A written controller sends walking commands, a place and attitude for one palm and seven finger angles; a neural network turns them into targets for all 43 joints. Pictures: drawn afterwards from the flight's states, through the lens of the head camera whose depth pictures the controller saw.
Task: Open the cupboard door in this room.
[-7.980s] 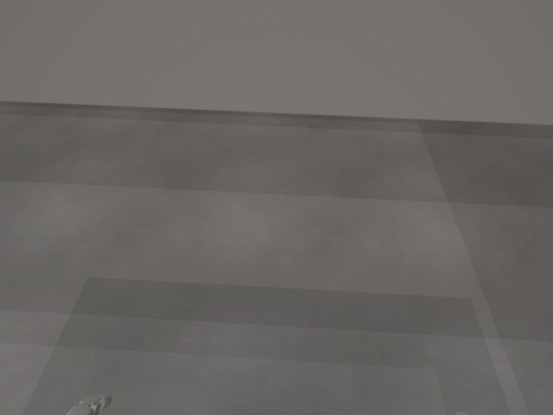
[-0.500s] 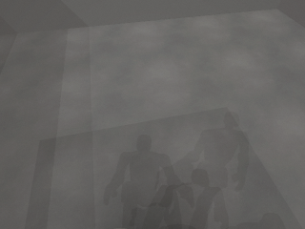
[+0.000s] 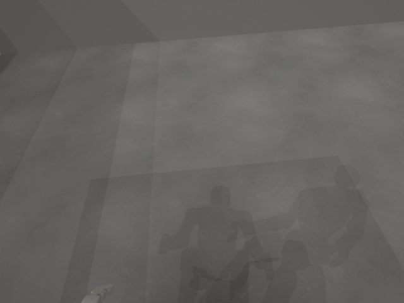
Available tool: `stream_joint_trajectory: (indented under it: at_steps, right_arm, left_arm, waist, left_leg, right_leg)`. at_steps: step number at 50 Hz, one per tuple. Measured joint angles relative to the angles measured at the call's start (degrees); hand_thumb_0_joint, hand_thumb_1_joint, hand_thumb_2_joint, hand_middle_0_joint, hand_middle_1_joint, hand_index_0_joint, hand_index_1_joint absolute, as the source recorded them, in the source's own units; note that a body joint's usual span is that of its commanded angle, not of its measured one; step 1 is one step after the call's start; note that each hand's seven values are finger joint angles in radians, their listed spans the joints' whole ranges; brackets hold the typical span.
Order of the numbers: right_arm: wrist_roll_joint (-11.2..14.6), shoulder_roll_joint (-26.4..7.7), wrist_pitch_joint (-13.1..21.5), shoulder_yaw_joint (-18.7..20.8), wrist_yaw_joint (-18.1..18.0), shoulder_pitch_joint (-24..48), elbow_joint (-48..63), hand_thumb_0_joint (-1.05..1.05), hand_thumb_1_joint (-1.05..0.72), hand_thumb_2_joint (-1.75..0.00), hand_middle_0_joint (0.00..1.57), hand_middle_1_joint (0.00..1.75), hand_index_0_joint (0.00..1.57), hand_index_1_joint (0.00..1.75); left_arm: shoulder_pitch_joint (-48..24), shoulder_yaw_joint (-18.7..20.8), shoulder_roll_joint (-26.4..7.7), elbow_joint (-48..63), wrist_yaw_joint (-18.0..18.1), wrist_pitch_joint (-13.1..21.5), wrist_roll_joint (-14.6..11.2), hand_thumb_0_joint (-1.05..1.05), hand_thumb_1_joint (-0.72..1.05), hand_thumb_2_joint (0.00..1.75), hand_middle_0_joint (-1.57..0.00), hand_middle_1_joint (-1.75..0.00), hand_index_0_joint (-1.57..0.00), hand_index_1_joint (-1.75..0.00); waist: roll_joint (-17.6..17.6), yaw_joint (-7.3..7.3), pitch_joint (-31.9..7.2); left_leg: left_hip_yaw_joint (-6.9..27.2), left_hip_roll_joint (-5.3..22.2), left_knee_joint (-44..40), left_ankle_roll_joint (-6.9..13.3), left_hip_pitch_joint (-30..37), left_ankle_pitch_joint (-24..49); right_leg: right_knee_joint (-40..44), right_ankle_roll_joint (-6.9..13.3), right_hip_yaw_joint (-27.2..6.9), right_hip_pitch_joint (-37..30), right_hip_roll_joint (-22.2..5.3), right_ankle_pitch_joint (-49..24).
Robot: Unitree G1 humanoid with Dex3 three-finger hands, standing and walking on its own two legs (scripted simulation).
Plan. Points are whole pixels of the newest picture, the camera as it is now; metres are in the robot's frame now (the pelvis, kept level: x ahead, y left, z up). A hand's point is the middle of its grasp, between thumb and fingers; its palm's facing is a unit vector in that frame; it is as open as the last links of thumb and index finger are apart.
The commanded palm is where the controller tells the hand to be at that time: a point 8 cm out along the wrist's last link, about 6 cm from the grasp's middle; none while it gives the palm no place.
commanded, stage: turn or walk to find it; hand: left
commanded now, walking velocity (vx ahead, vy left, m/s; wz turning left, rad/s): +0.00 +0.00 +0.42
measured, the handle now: out of the picture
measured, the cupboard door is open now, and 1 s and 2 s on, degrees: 0 0 0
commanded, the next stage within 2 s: none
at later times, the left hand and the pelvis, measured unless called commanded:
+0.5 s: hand out of the picture -0.07 +0.23 -0.18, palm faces +0.31 -0.92 -0.24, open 7.4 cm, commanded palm none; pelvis -0.04 +0.02 +0.00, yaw +15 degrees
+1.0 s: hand out of the picture -0.05 +0.20 -0.14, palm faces +0.43 -0.86 -0.28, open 7.4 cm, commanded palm none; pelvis -0.06 -0.02 +0.00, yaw +26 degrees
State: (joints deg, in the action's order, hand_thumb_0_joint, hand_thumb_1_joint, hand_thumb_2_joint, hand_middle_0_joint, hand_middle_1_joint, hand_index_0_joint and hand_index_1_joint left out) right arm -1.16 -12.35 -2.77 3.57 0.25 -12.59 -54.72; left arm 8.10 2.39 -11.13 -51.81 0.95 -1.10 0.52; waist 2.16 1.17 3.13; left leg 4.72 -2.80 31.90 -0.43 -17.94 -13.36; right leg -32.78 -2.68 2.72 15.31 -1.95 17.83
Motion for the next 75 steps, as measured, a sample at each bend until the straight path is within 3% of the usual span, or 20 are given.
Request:
stream_joint_trajectory:
  at_steps: [3,6,10,13,19,23,25,27,30,34,43,46,49,52,55,60,65,69,72,75]
  right_arm:
    - [-0.05,-1.16,-1.34,0.99,0.09,-0.6,-0.71,0.0,-0.9,-0.9,0.2,0.3,0.2,0.3]
    - [-0.31,-2.04,-1.97,1.61,0.59,-1.2,-1.4,0.0,-0.91,-0.9,0.2,0.3,0.2,0.3]
    - [-0.38,-2.44,-2.1,1.79,0.88,-2.21,-2.11,0.0,-0.91,-0.9,0.2,0.3,0.2,0.3]
    - [-0.33,-2.39,-2.42,1.62,0.86,-2.4,-2.85,0.0,-0.91,-0.9,0.2,0.3,0.2,0.3]
    - [0.26,-1.67,-2.05,0.66,0.6,-0.45,-3.29,0.0,-0.91,-0.9,0.2,0.3,0.2,0.3]
    - [0.56,-1.26,-0.49,-0.07,0.48,1.49,-1.8,0.0,-0.91,-0.9,0.2,0.3,0.2,0.3]
    - [0.3,-0.22,0.43,-0.27,0.46,2.74,-1.19,0.0,-0.91,-0.9,0.2,0.3,0.2,0.3]
    - [0.11,0.59,1.1,-0.72,0.16,3.32,-0.56,0.0,-0.91,-0.9,0.2,0.3,0.2,0.3]
    - [0.02,1.37,1.51,-1.36,-0.47,3.58,-0.09,0.0,-0.91,-0.9,0.2,0.3,0.2,0.3]
    - [0.15,1.82,1.7,-1.76,-0.58,3.51,0.06,0.0,-0.9,-0.9,0.2,0.3,0.2,0.3]
    - [-0.33,1.17,0.76,-0.83,-0.25,1.76,0.23,0.0,-0.9,-0.9,0.2,0.3,0.21,0.3]
    - [-0.09,0.45,0.24,-0.21,-0.11,0.55,0.01,0.0,-0.9,-0.9,0.2,0.3,0.21,0.3]
    - [0.1,-0.91,-0.79,0.8,-0.04,-0.2,-0.62,0.0,-0.9,-0.9,0.2,0.3,0.2,0.3]
    - [-0.17,-1.9,-1.73,1.48,0.42,-0.72,-1.42,0.0,-0.9,-0.9,0.2,0.3,0.2,0.3]
    - [-0.27,-2.43,-1.81,1.71,0.72,-1.3,-1.8,0.0,-0.91,-0.9,0.2,0.3,0.2,0.3]
    - [-0.13,-2.3,-2.17,1.38,0.73,-1.33,-2.7,0.0,-0.91,-0.9,0.2,0.3,0.2,0.3]
    - [0.32,-1.62,-1.88,0.64,0.63,0.75,-2.7,0.0,-0.91,-0.9,0.2,0.3,0.2,0.3]
    - [0.5,-1.14,-0.24,-0.06,0.6,2.27,-1.15,0.0,-0.91,-0.9,0.2,0.3,0.2,0.3]
    - [0.12,0.29,0.95,-0.52,0.44,3.53,-0.41,0.0,-0.91,-0.9,0.2,0.3,0.2,0.3]
    - [-0.06,1.05,1.35,-1.14,-0.22,3.56,0.02,0.0,-0.91,-0.9,0.2,0.3,0.2,0.3]
  left_arm:
    - [0.77,-0.61,1.47,0.51,0.1,0.6,0.39,0.0,0.9,0.9,-0.2,-0.3,-0.2,-0.3]
    - [2.23,-0.85,2.22,0.13,0.19,0.39,0.35,0.0,0.9,0.9,-0.2,-0.3,-0.2,-0.3]
    - [3.68,-0.86,2.46,-1.03,0.37,0.37,0.43,0.0,0.9,0.9,-0.2,-0.3,-0.2,-0.3]
    - [4.6,-0.77,2.37,-1.74,0.4,0.5,0.61,0.0,0.9,0.9,-0.2,-0.3,-0.2,-0.3]
    - [5.68,-0.21,1.0,-3.11,0.13,0.49,1.12,0.0,0.9,0.9,-0.2,-0.3,-0.2,-0.3]
    - [6.6,0.54,-0.77,-4.05,0.07,-0.06,0.82,0.0,0.9,0.9,-0.2,-0.3,-0.2,-0.3]
    - [6.77,1.13,-2.28,-4.55,0.1,-1.17,0.45,0.0,0.9,0.9,-0.2,-0.3,-0.2,-0.3]
    - [6.67,1.39,-3.14,-5.37,0.33,-2.58,0.48,0.0,0.9,0.9,-0.2,-0.3,-0.2,-0.3]
    - [5.83,1.63,-3.69,-5.9,-0.03,-2.96,0.42,0.0,0.9,0.9,-0.2,-0.3,-0.19,-0.3]
    - [4.55,1.48,-3.6,-4.84,-0.25,-2.3,0.28,0.0,0.91,0.9,-0.2,-0.3,-0.19,-0.3]
    - [0.74,0.61,-1.39,-1.78,-0.04,-1.63,-0.1,0.0,0.91,0.9,-0.2,-0.3,-0.19,-0.3]
    - [0.53,0.11,-0.63,-0.45,-0.08,-0.29,-0.13,0.0,0.9,0.9,-0.2,-0.3,-0.19,-0.3]
    - [0.72,-0.51,1.03,-0.04,0.1,0.71,0.38,0.0,0.9,0.9,-0.2,-0.3,-0.2,-0.3]
    - [1.87,-0.74,2.05,0.0,0.23,0.69,0.4,0.0,0.9,0.9,-0.2,-0.3,-0.2,-0.3]
    - [2.75,-0.84,2.49,-0.77,0.37,0.56,0.51,0.0,0.9,0.9,-0.2,-0.3,-0.2,-0.3]
    - [4.06,-0.76,2.31,-1.79,0.29,0.76,0.81,0.0,0.9,0.9,-0.2,-0.3,-0.2,-0.3]
    - [5.05,-0.22,0.82,-2.82,0.09,0.52,1.16,0.0,0.9,0.9,-0.2,-0.3,-0.2,-0.3]
    - [6.14,0.64,-1.14,-3.71,0.05,-0.25,0.78,0.0,0.9,0.9,-0.2,-0.3,-0.2,-0.3]
    - [6.16,1.31,-3.12,-4.62,0.25,-2.2,0.47,0.0,0.9,0.9,-0.2,-0.3,-0.2,-0.3]
    - [5.45,1.62,-3.81,-5.45,0.02,-3.1,0.42,0.0,0.9,0.9,-0.2,-0.3,-0.2,-0.3]
  waist:
    - [1.42,0.17,0.37]
    - [1.51,0.25,0.37]
    - [0.89,0.3,0.29]
    - [0.07,-0.19,0.33]
    - [-1.87,-1.96,1.18]
    - [-2.81,-2.55,1.17]
    - [-4.82,-2.9,1.5]
    - [-5.17,-3.06,1.25]
    - [-4.68,-2.88,0.87]
    - [-3.97,-2.83,0.49]
    - [-1.51,-0.55,0.43]
    - [-0.75,-0.27,0.01]
    - [1.33,0.12,0.4]
    - [1.44,-0.02,0.48]
    - [1.21,0.28,0.64]
    - [-0.25,-0.36,1.05]
    - [-1.87,-1.86,1.78]
    - [-3.03,-2.3,1.52]
    - [-5.18,-2.85,1.84]
    - [-4.79,-2.68,1.38]
  left_leg:
    - [0.2,-0.58,15.34,-0.49,-5.62,-11.03]
    - [-1.24,0.31,29.89,-1.27,-9.92,-9.29]
    - [-2.13,2.8,35.19,-2.73,-10.43,-6.2]
    - [-2.59,4.21,32.14,-3.39,-8.29,-7.39]
    - [-5.6,5.24,16.93,-3.17,-1.6,-12.59]
    - [-8.05,4.8,2.08,-1.99,4.28,-6.21]
    - [-8.48,3.44,2.21,0.1,3.92,-5.27]
    - [-8.22,3.19,2.32,1.59,3.93,-5.91]
    - [-6.98,2.82,-0.99,2.16,5.13,-3.98]
    - [-5.47,1.93,-4.93,2.58,6.23,-1.12]
    - [-1.79,0.49,-4.54,1.49,3.87,0.57]
    - [-0.59,-0.13,-1.31,0.27,1.32,-0.35]
    - [0.13,-0.23,11.44,-0.36,-3.63,-9.75]
    - [-1.21,0.19,27.3,-1.0,-8.49,-10.83]
    - [-2.22,2.06,33.24,-2.21,-9.83,-8.5]
    - [-3.46,4.38,27.91,-3.43,-6.71,-10.17]
    - [-5.92,4.99,17.17,-3.08,-2.0,-12.93]
    - [-8.11,4.6,2.27,-1.59,3.87,-5.81]
    - [-8.3,3.23,3.26,1.5,3.17,-5.77]
    - [-7.02,2.97,0.56,2.18,4.03,-4.46]
  right_leg:
    - [-0.9,3.94,2.14,0.02,-0.19,-0.59]
    - [1.72,4.69,3.74,-1.63,-0.96,-1.87]
    - [4.08,4.74,5.91,-2.78,-1.87,-3.15]
    - [4.5,4.67,7.31,-2.73,-2.72,-3.4]
    - [2.77,3.62,10.06,-1.28,-5.1,-3.06]
    - [-1.82,1.88,12.0,1.08,-6.9,-1.38]
    - [-8.22,0.48,9.15,3.92,-7.7,4.1]
    - [-17.01,-0.43,5.06,7.15,-5.98,9.6]
    - [-26.16,-1.28,1.82,10.33,-4.21,7.76]
    - [-27.95,-2.25,-0.07,11.12,-3.45,5.34]
    - [-13.18,-1.95,-1.02,5.36,-1.27,6.95]
    - [-0.54,-0.89,-0.22,0.29,-0.53,0.06]
    - [-0.73,3.52,2.18,0.03,-0.28,-0.63]
    - [1.07,4.43,3.7,-1.28,-1.21,-1.11]
    - [2.91,4.42,5.32,-2.41,-2.02,-2.13]
    - [3.54,4.2,7.67,-2.77,-3.69,-2.57]
    - [1.84,3.25,9.81,-1.4,-5.47,-2.32]
    - [-2.92,1.51,11.6,1.18,-7.22,-0.6]
    - [-14.52,-0.3,6.31,6.0,-6.55,9.31]
    - [-24.99,-1.08,2.54,9.81,-4.29,9.11]
